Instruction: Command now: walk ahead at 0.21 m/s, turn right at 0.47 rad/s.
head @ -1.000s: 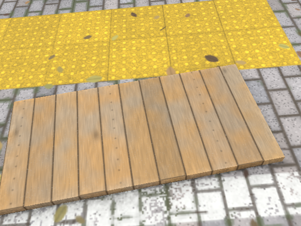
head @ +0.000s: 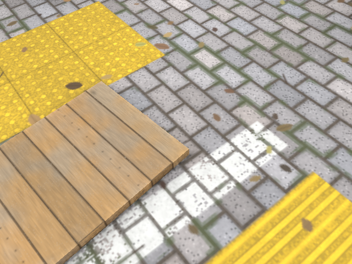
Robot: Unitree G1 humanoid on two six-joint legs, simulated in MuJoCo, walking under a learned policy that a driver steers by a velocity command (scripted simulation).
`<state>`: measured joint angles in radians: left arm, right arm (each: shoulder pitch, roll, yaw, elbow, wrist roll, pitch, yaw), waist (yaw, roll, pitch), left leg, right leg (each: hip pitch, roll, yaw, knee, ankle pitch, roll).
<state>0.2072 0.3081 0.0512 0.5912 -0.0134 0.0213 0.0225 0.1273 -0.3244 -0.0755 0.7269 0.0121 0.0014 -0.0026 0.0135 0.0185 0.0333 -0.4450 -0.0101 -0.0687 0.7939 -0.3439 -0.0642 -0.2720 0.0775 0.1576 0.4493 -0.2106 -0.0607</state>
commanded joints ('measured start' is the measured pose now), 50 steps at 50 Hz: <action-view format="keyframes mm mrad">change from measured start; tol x16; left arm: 1 15 175 48 -45 2 -21 -2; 25 -285 27 -6 -83 -14 -121 -84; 30 223 207 68 36 2 -99 -48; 37 19 78 22 51 24 -117 -52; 50 129 153 40 185 3 -116 -33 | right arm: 1 -63 -89 -18 -87 8 -47 15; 8 253 -191 -38 -12 -29 -97 15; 28 315 -170 -9 63 17 -52 -7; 31 446 26 55 1 -9 -74 -9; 50 -109 -25 40 -135 12 -76 44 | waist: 1 35 -197 -63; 6 -50 -131 -48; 9 -88 169 35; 26 -91 120 69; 29 90 103 -139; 31 60 -326 -457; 35 30 -69 -87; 50 68 -47 63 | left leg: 1 -19 -2 15 -119 -29 26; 6 328 9 48 -375 101 97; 9 462 426 -639 -631 -375 355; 10 452 397 -571 -627 -390 346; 17 456 217 -154 -654 202 258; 25 448 251 -64 -623 411 234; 29 398 204 28 -226 905 167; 30 171 153 52 98 569 135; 31 -144 -35 7 413 -204 84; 50 -225 99 32 -173 423 89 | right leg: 1 95 -243 325 -181 -315 -178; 6 -88 -164 306 -84 -368 -111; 9 -531 1 37 522 -394 21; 11 -599 -61 37 614 -233 26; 20 -434 -121 -163 274 162 97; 26 -276 -84 -180 82 152 33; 29 183 -46 -206 46 159 -53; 31 730 -486 536 -55 -108 -268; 39 114 -290 73 -298 231 -203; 50 277 -319 -169 -320 263 -126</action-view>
